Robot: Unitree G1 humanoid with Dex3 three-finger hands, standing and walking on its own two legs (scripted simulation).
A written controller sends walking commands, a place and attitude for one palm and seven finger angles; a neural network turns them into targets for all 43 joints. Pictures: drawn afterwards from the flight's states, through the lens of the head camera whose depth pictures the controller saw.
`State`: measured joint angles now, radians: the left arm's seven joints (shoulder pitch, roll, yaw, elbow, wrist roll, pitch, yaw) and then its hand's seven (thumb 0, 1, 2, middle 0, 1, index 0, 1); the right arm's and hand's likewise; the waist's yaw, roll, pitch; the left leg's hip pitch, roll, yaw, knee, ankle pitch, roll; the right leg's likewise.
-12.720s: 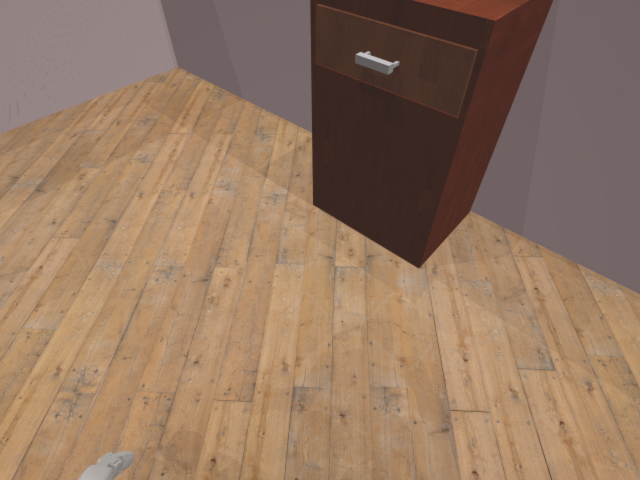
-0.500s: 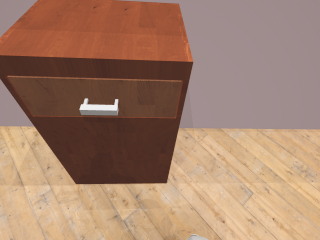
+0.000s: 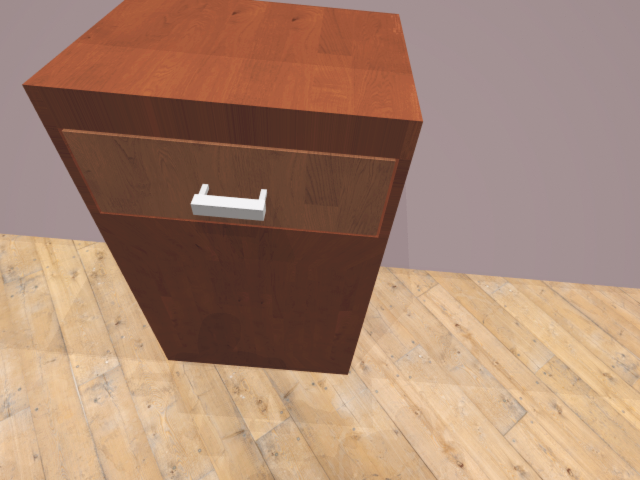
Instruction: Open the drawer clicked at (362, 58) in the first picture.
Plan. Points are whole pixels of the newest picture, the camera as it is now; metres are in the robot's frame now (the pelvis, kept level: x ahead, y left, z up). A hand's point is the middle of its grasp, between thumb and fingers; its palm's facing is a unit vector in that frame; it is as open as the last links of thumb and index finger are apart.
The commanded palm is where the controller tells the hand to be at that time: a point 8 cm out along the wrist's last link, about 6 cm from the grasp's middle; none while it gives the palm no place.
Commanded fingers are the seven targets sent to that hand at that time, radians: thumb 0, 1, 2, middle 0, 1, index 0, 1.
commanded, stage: come to a stop and stand still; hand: left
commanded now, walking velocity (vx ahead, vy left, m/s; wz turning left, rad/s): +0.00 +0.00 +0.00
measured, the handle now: (231, 199) +0.54 +0.19 +0.01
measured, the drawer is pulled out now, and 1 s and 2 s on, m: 0.00 0.00 0.00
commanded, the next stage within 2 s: look again from close up in 0.40 s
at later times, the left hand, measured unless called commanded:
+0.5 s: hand out of the picture +0.00 +0.20 -0.15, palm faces -0.02 -0.98 -0.21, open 7.3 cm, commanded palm none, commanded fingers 0.00 0.90 0.90 -0.20 -0.30 -0.20 -0.30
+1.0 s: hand out of the picture -0.01 +0.16 -0.15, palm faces -0.02 -0.98 -0.18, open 7.3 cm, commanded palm none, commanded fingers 0.00 0.90 0.90 -0.20 -0.30 -0.20 -0.30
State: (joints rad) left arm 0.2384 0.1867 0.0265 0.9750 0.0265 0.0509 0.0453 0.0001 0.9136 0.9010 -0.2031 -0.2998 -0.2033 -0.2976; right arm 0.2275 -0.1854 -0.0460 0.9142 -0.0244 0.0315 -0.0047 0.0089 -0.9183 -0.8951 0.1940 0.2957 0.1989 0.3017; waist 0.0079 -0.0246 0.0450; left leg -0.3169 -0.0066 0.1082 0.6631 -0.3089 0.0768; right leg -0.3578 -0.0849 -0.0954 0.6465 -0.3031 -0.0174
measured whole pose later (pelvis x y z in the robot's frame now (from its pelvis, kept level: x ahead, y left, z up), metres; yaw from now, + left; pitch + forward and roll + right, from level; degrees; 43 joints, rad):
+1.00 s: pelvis +0.00 +0.00 +0.02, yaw -1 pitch +0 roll +1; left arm 0.30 0.12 -0.04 1.13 0.02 0.00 0.03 0.01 0.92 0.90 -0.20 -0.30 -0.20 -0.30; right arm 0.30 -0.15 0.03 1.12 -0.01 -0.03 -0.02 0.01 -0.91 -0.89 0.20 0.30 0.20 0.30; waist -0.01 0.02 0.02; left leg -0.21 -0.06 0.13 0.36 -0.16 0.09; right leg -0.18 0.01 -0.07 0.43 -0.26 -0.04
